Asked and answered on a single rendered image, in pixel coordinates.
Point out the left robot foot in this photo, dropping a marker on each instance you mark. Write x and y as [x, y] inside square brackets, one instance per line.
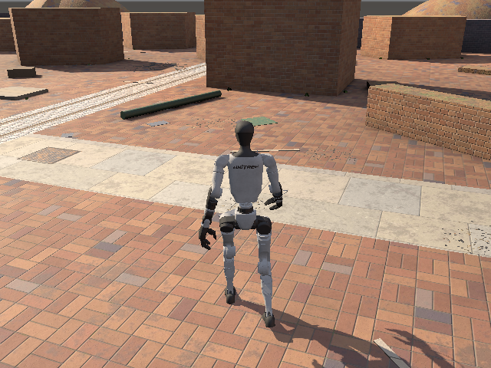
[230, 298]

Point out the humanoid robot head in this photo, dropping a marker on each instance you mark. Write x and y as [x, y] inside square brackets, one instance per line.
[244, 132]

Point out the left robot hand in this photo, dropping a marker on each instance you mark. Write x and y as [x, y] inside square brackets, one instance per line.
[202, 236]

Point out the right robot hand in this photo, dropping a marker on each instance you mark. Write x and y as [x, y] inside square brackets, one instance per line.
[271, 200]

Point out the right robot upper arm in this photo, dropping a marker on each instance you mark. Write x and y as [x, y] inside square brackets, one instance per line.
[272, 171]

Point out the robot left forearm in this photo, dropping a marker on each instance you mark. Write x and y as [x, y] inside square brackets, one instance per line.
[209, 210]

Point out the robot right forearm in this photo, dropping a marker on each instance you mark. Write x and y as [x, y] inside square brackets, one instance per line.
[278, 196]

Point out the left robot upper arm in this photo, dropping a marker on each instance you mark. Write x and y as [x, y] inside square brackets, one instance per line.
[220, 163]

